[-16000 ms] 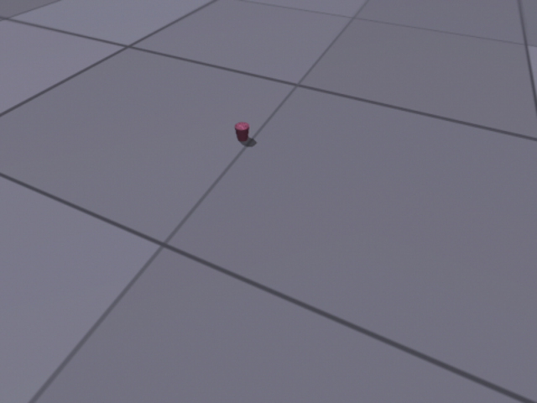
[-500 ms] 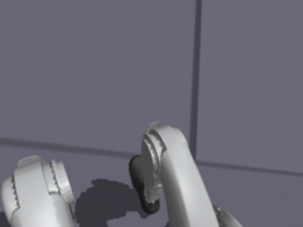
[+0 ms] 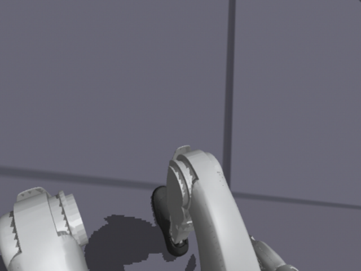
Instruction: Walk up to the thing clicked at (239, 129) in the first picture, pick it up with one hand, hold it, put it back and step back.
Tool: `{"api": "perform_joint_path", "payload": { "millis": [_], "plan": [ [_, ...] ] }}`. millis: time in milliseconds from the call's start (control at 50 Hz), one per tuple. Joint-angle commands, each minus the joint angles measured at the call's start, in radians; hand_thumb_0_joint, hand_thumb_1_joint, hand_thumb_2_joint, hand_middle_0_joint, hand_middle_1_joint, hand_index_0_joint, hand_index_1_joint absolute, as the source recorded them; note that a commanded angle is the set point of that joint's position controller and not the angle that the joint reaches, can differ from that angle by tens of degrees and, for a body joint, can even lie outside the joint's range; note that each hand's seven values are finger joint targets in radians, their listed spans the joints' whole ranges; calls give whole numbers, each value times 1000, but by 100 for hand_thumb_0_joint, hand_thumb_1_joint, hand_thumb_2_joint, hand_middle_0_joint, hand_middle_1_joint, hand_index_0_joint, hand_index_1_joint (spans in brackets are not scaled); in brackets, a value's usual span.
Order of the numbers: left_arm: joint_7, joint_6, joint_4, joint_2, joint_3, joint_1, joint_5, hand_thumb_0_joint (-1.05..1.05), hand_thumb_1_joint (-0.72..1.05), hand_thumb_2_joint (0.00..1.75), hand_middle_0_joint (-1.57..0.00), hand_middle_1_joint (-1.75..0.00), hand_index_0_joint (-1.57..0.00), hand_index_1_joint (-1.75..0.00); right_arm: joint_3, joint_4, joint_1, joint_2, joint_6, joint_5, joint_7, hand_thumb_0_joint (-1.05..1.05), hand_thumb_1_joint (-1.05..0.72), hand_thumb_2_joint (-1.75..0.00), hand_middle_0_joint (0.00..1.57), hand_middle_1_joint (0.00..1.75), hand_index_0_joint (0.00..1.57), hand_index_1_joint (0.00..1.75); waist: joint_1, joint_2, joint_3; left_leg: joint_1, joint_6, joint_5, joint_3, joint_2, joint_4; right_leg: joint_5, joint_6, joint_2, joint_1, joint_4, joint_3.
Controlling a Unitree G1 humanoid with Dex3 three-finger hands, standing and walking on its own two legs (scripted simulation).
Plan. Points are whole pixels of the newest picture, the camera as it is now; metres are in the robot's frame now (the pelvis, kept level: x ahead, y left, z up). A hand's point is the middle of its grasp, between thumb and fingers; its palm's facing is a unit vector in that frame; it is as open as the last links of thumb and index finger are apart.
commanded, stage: rest palm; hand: left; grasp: from above
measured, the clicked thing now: out of the picture +0.44 +0.40 -0.26
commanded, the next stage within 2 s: close in 0.12 s
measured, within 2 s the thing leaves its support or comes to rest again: neither
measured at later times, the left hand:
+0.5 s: hand out of the picture +0.43 +0.40 -0.23, palm faces -0.44 -0.17 -0.88, open 12.8 cm
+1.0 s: hand out of the picture +0.43 +0.40 -0.22, palm faces -0.45 -0.17 -0.88, open 12.1 cm
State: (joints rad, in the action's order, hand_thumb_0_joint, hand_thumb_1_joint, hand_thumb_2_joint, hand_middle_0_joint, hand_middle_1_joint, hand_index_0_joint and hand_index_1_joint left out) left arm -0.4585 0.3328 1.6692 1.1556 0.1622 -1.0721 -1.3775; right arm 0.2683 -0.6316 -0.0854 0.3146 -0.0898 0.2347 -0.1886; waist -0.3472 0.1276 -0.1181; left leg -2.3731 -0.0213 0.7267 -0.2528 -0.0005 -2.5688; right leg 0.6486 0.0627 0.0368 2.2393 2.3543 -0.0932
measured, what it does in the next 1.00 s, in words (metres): stands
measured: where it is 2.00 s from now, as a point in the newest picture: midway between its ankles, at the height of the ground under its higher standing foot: (128, 258)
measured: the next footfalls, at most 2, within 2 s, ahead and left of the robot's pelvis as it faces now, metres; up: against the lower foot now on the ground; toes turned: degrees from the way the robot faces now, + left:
none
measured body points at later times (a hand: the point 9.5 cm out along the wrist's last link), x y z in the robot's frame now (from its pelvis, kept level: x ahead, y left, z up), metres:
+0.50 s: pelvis +0.00 +0.00 +0.00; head +0.26 +0.15 +0.33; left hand +0.45 +0.40 -0.18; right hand +0.08 -0.26 -0.05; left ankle +0.06 +0.12 -0.27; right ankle +0.13 -0.15 -0.27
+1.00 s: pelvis +0.00 +0.00 +0.00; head +0.26 +0.15 +0.33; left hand +0.45 +0.40 -0.17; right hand +0.08 -0.26 -0.05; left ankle +0.06 +0.12 -0.27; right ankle +0.13 -0.15 -0.27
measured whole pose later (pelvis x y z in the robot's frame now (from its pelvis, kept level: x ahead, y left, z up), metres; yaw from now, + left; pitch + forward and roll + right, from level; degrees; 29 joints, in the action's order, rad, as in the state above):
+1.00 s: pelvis +0.00 +0.00 +0.00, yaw -1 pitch +27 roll -17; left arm -0.48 0.37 1.71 1.22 0.16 -1.08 -1.37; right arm 0.32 -0.61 -0.08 0.35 -0.11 0.25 -0.18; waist -0.35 0.14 -0.16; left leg -2.36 -0.01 0.73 -0.28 0.00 -2.58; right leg 0.63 0.07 0.05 2.23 2.36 -0.11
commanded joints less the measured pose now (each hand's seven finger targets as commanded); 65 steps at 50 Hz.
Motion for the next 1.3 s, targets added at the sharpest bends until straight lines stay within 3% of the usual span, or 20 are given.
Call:
{"api": "perform_joint_path", "payload": {
  "millis": [0, 20, 80, 100, 120, 200, 220, 280, 400, 440, 480, 520, 600, 660, 760, 800, 1000, 1060, 1200, 1280],
  "plan": [
    [-29, 11, -143, 259, 7, -228, 25, 0, -43, 116, -12, -122, -12, -121, -103, -16, -179, 338, 9, -4, 17, 0, -91, -90, 20, 30, 20, 30, -24, -591, 625, 617, 27, -292, 86, -30, 308, -240, -77, 21, -253, -145, -149],
    [-33, 13, -133, 276, 25, -227, 29, 0, -42, 116, -11, -123, -13, -122, -100, 3, -169, 343, 9, -2, 16, 0, -90, -90, 20, 30, 20, 30, -24, -577, 628, 607, 29, -298, 80, -32, 311, -244, -77, 20, -257, -138, -156],
    [-35, 17, -87, 266, 19, -194, 22, 0, -42, 118, -12, -124, -13, -123, -92, 7, -162, 340, 6, 0, 11, 0, -91, -90, 20, 30, 20, 30, -33, -567, 594, 599, 26, -282, 83, -33, 300, -228, -77, 23, -243, -141, -153],
    [-38, 30, -173, 273, 13, -255, 28, 0, -41, 119, -13, -124, -13, -123, -95, -1, -171, 347, 8, -2, 11, 0, -91, -90, 20, 30, 20, 30, -34, -592, 606, 598, 30, -292, 81, -31, 307, -240, -77, 22, -251, -138, -155],
    [-47, 31, -162, 300, 32, -257, 20, 0, -41, 120, -13, -125, -14, -124, -92, 4, -172, 344, 9, 0, 12, 0, -90, -90, 20, 30, 20, 30, -24, -593, 624, 612, 30, -296, 79, -32, 312, -245, -78, 21, -266, -138, -157],
    [-58, 34, -115, 282, 23, -220, 20, 0, -39, 119, -13, -125, -14, -124, -87, -1, -164, 351, 11, 7, 8, 0, -90, -90, 20, 30, 20, 30, -32, -574, 580, 593, 31, -276, 72, -33, 313, -227, -76, 23, -236, -132, -166],
    [-56, 32, -113, 277, 3, -220, 8, 0, -38, 111, -11, -124, -14, -120, -86, 2, -164, 346, 4, 4, 7, 0, -90, -90, 20, 30, 20, 30, -36, -588, 572, 591, 27, -262, 86, -32, 300, -221, -76, 24, -241, -137, -155],
    [-61, 33, -148, 303, 18, -247, 10, 0, -39, 101, -10, -120, -14, -116, -83, -2, -176, 355, 3, 7, 6, 0, -90, -90, 20, 30, 20, 30, -36, -591, 605, 617, 30, -303, 79, -34, 304, -250, -74, 22, -258, -133, -159],
    [-72, 24, -93, 310, 15, -236, 14, 0, -38, 101, -11, -120, -14, -116, -70, 4, -157, 357, -3, 13, 11, 0, -90, -90, 20, 30, 20, 30, -37, -570, 566, 557, 24, -246, 82, -32, 300, -223, -74, 27, -261, -143, -161],
    [-75, 22, -83, 332, 24, -233, 11, 0, -36, 100, -12, -119, -15, -115, -69, 20, -154, 368, -4, 7, 15, 0, -90, -90, 20, 30, 20, 30, -43, -549, 579, 550, 22, -254, 77, -34, 293, -230, -73, 26, -269, -133, -162],
    [-73, 20, -76, 305, 8, -227, 15, 0, -37, 101, -11, -120, -15, -116, -69, 3, -162, 361, -4, 10, 17, 0, -90, -90, 20, 30, 20, 30, -45, -545, 559, 543, 21, -245, 79, -33, 295, -224, -73, 29, -260, -139, -164],
    [-77, 24, -94, 331, 15, -256, 18, 0, -33, 101, -14, -120, -18, -116, -64, 7, -162, 367, -3, 13, 21, 0, -90, -90, 20, 30, 20, 30, -47, -562, 585, 557, 23, -258, 75, -35, 292, -235, -72, 27, -273, -137, -167],
    [-71, 23, -65, 318, 3, -231, 25, 0, -31, 98, -15, -119, -19, -114, -57, 4, -166, 367, -5, 14, 24, 0, -90, -90, 20, 30, 20, 30, -56, -527, 559, 526, 18, -256, 78, -34, 287, -235, -70, 30, -291, -145, -167],
    [-63, 20, -60, 306, -6, -218, 29, 0, -30, 98, -16, -119, -20, -114, -59, 3, -167, 369, -7, 10, 24, 0, -90, -90, 20, 30, 20, 30, -51, -542, 533, 543, 24, -248, 71, -36, 296, -221, -71, 26, -255, -135, -168],
    [-63, 31, -89, 343, 9, -219, 31, 0, -26, 97, -20, -117, -24, -113, -59, 9, -152, 371, -8, 8, 28, 0, -90, -90, 20, 30, 20, 30, -33, -548, 561, 544, 25, -238, 69, -36, 298, -217, -72, 26, -268, -135, -164],
    [-61, 31, -96, 336, 11, -223, 31, 0, -25, 97, -20, -118, -24, -113, -54, 12, -160, 370, -9, 14, 28, 0, -90, -90, 20, 30, 20, 30, -45, -537, 561, 543, 22, -245, 72, -36, 291, -223, -70, 29, -279, -141, -169],
    [-68, 33, -103, 341, 9, -233, 33, 0, -15, 94, -27, -114, -31, -110, -54, 9, -157, 370, -9, 10, 35, 0, -89, -90, 20, 30, 20, 30, -47, -519, 569, 516, 16, -227, 81, -33, 285, -217, -69, 31, -300, -155, -166],
    [-67, 28, -70, 315, 1, -215, 31, 0, -12, 95, -29, -115, -34, -110, -60, 2, -162, 371, -8, 13, 34, 0, -90, -90, 20, 30, 20, 30, -53, -515, 549, 526, 18, -234, 74, -34, 290, -219, -69, 28, -274, -153, -171],
    [-58, 22, -65, 302, -11, -214, 35, 0, -4, 95, -35, -114, -40, -110, -64, 4, -150, 372, -10, 2, 35, 0, -90, -90, 20, 30, 20, 30, -46, -518, 518, 520, 23, -221, 67, -34, 299, -204, -71, 23, -244, -144, -167],
    [-56, 22, -83, 333, -6, -223, 27, 0, 1, 94, -39, -115, -44, -110, -60, 13, -147, 372, -8, 1, 36, 0, -90, -90, 20, 30, 20, 30, -39, -533, 551, 530, 21, -226, 72, -34, 301, -209, -72, 24, -269, -150, -162]
  ]
}}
